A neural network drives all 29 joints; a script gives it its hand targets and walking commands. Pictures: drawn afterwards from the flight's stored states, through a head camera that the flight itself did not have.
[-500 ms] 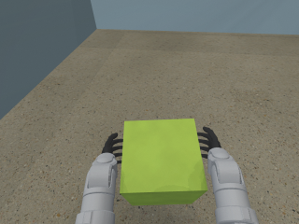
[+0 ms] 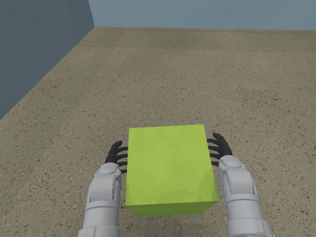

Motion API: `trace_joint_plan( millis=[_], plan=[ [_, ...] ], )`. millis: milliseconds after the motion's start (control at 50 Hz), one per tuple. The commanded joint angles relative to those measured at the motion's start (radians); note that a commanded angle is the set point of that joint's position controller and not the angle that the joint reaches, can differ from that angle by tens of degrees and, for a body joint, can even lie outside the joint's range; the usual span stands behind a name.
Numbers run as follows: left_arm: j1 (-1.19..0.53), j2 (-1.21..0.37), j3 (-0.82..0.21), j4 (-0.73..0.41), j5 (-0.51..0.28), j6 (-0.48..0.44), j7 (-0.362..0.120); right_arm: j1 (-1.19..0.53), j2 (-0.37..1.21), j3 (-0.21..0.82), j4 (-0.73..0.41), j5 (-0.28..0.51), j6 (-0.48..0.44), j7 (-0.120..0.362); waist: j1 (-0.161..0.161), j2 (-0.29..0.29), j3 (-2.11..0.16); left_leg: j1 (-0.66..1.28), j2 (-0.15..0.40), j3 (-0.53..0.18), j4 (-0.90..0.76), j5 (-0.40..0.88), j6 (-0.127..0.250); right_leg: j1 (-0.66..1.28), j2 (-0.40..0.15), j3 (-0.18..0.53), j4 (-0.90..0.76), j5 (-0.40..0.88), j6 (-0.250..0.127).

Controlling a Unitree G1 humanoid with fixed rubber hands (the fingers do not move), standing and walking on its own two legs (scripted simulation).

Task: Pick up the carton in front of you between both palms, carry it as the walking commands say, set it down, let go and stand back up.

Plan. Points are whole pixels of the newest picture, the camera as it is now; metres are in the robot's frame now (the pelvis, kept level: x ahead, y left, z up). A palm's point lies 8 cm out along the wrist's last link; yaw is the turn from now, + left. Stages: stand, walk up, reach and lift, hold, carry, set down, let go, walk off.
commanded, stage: hold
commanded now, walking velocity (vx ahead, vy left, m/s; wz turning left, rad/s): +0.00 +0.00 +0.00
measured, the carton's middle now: (168, 174) +0.31 +0.00 -0.06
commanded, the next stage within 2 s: set down in 0.34 s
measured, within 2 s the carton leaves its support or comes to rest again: neither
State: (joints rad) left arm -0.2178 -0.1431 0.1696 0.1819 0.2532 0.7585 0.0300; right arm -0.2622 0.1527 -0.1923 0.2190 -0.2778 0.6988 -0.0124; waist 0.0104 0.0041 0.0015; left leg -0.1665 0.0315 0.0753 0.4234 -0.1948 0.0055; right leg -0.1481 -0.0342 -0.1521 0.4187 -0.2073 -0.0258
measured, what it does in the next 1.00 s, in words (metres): lowers itself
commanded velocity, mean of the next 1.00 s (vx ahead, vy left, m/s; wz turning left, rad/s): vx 0.00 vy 0.00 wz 0.00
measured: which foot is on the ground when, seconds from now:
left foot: down 0.00-1.00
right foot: down 0.00-1.00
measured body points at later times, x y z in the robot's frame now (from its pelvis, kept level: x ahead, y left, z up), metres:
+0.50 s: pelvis -0.03 +0.01 -0.01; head -0.08 +0.02 +0.44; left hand +0.29 +0.14 +0.04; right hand +0.27 -0.16 +0.05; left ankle +0.03 +0.12 -0.74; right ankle +0.02 -0.10 -0.74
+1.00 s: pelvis -0.05 +0.02 -0.07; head +0.16 +0.02 +0.33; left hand +0.36 +0.15 -0.16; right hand +0.34 -0.14 -0.15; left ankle +0.03 +0.12 -0.74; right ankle +0.02 -0.10 -0.74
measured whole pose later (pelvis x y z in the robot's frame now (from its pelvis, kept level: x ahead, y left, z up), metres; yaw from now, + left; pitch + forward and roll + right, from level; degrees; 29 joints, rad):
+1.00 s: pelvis -0.05 +0.02 -0.07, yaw -4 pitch +22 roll -1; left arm -0.64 -0.10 0.41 0.60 0.32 0.19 0.03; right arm -0.61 0.24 -0.48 0.49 -0.32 0.16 -0.11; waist 0.00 -0.01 0.09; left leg -1.01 -0.03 0.00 0.93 -0.31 0.03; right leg -1.01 0.02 0.00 0.91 -0.29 -0.01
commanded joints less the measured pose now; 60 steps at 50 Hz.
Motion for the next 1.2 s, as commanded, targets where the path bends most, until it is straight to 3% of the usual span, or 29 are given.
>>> trace_joint_plan(
  millis=[0, 80, 140, 280, 400, 480, 560, 640, 700, 780, 900, 980, 1020, 1040, 1060, 1100, 1180],
  plan=[
    [-0.491, -0.887, -0.521, -0.143, -0.252, -0.076, -0.246, -0.282, 0.896, 0.449, -0.002, 0.197, -0.018, 0.223, -0.043, -0.007, -0.256, 0.059, -0.107, -0.181, -0.055, 0.276, 0.008, 0.279, 0.093, 0.251, -0.046, 0.388, -0.012],
    [-0.502, -0.88, -0.468, -0.084, -0.22, -0.082, -0.236, -0.375, 0.907, 0.465, -0.001, 0.219, -0.016, 0.239, -0.008, -0.006, -0.202, 0.081, -0.106, -0.169, -0.08, 0.118, 0.03, 0.196, 0.085, 0.243, -0.068, 0.193, -0.003],
    [-0.512, -0.898, -0.437, -0.046, -0.204, -0.084, -0.238, -0.416, 0.914, 0.471, 0.01, 0.227, -0.013, 0.255, 0.011, -0.009, -0.175, 0.08, -0.099, -0.167, -0.086, 0.059, 0.036, 0.168, 0.081, 0.245, -0.074, 0.121, -0.003],
    [-0.597, -0.939, -0.422, 0.014, -0.207, -0.082, -0.268, -0.449, 0.929, 0.423, 0.068, 0.201, -0.01, 0.27, -0.015, -0.001, -0.14, 0.075, -0.085, -0.166, -0.093, -0.06, 0.039, 0.119, 0.075, 0.248, -0.083, -0.022, -0.013],
    [-0.711, -0.951, -0.374, 0.096, -0.193, -0.092, -0.284, -0.571, 0.939, 0.375, 0.14, 0.185, -0.025, 0.29, -0.012, 0.003, -0.117, 0.049, -0.074, -0.168, -0.092, -0.171, 0.042, 0.092, 0.077, 0.241, -0.065, -0.131, -0.02],
    [-0.853, -0.936, -0.249, 0.271, -0.132, -0.137, -0.295, -0.74, 0.934, 0.254, 0.285, 0.135, -0.069, 0.298, -0.01, -0.006, -0.084, 0.017, -0.071, -0.172, -0.057, -0.266, 0.05, 0.035, 0.069, 0.256, -0.037, -0.248, -0.021],
    [-0.947, -0.849, -0.066, 0.427, -0.017, -0.189, -0.275, -0.838, 0.89, 0.073, 0.445, 0.037, -0.116, 0.261, -0.005, -0.017, -0.036, -0.041, -0.075, -0.173, 0.005, -0.29, 0.052, -0.053, 0.072, 0.261, 0.008, -0.298, -0.024],
    [-0.922, -0.702, 0.103, 0.486, 0.103, -0.237, -0.241, -0.807, 0.773, -0.108, 0.511, -0.085, -0.155, 0.206, -0.008, -0.008, -0.03, -0.152, -0.087, -0.16, 0.062, -0.248, 0.054, -0.117, 0.1, 0.238, 0.078, -0.226, -0.015],
    [-0.875, -0.594, 0.154, 0.492, 0.15, -0.304, -0.228, -0.745, 0.689, -0.18, 0.515, -0.14, -0.223, 0.168, -0.016, -0.006, -0.072, -0.238, -0.104, -0.146, 0.13, -0.135, 0.048, -0.216, 0.111, 0.231, 0.132, -0.106, -0.007],
    [-0.855, -0.582, 0.092, 0.5, 0.121, -0.441, -0.232, -0.725, 0.685, -0.13, 0.484, -0.125, -0.365, 0.146, -0.022, -0.001, -0.228, -0.341, -0.123, -0.142, 0.228, 0.018, 0.044, -0.305, 0.127, 0.23, 0.23, 0.057, 0.005],
    [-0.942, -0.713, -0.164, 0.458, 0.002, -0.633, -0.24, -0.8, 0.834, 0.136, 0.415, -0.003, -0.557, 0.144, -0.025, 0.013, -0.637, -0.42, -0.148, -0.159, 0.419, 0.223, 0.019, -0.443, 0.159, 0.217, 0.425, 0.225, 0.027],
    [-1.0, -0.757, -0.346, 0.351, -0.088, -0.67, -0.232, -0.862, 0.894, 0.335, 0.316, 0.09, -0.596, 0.136, -0.009, 0.033, -1.034, -0.423, -0.152, -0.163, 0.56, 0.401, 0.0, -0.532, 0.176, 0.215, 0.572, 0.341, 0.038],
    [-0.999, -0.761, -0.39, 0.317, -0.109, -0.657, -0.228, -0.864, 0.904, 0.392, 0.285, 0.116, -0.585, 0.134, 0.003, 0.035, -1.136, -0.425, -0.148, -0.166, 0.613, 0.45, -0.007, -0.625, 0.184, 0.209, 0.619, 0.336, 0.046],
    [-0.975, -0.772, -0.387, 0.325, -0.106, -0.65, -0.223, -0.883, 0.893, 0.406, 0.269, 0.12, -0.578, 0.132, 0.016, 0.04, -1.164, -0.488, -0.151, -0.16, 0.616, 0.358, -0.007, -0.631, 0.181, 0.204, 0.647, 0.303, 0.046],
    [-0.981, -0.757, -0.393, 0.334, -0.099, -0.635, -0.227, -0.857, 0.912, 0.403, 0.293, 0.119, -0.561, 0.14, 0.003, 0.022, -1.114, -0.511, -0.146, -0.171, 0.632, 0.341, -0.006, -0.729, 0.185, 0.196, 0.654, 0.254, 0.053],
    [-0.962, -0.777, -0.379, 0.366, -0.096, -0.599, -0.244, -0.839, 0.93, 0.395, 0.315, 0.117, -0.527, 0.156, 0.014, 0.014, -1.062, -0.566, -0.144, -0.163, 0.664, 0.324, -0.008, -0.834, 0.192, 0.189, 0.669, 0.206, 0.052],
    [-1.011, -0.781, -0.333, 0.443, -0.088, -0.538, -0.278, -0.869, 0.93, 0.309, 0.386, 0.085, -0.466, 0.171, 0.001, 0.027, -0.94, -0.758, -0.152, -0.141, 0.699, 0.113, -0.003, -0.965, 0.191, 0.178, 0.72, 0.051, 0.048]
  ],
)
